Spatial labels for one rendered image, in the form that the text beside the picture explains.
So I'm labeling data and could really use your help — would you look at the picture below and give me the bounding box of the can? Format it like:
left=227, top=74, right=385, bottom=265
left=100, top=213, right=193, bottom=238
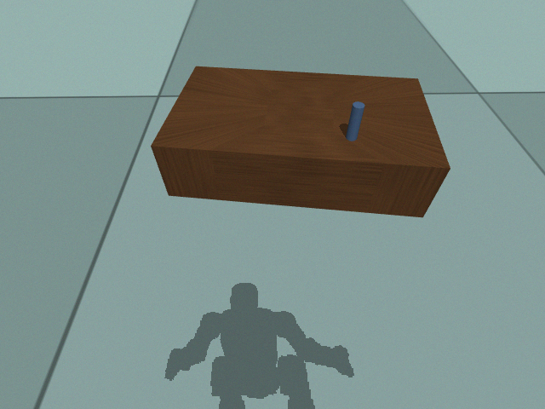
left=346, top=101, right=364, bottom=141

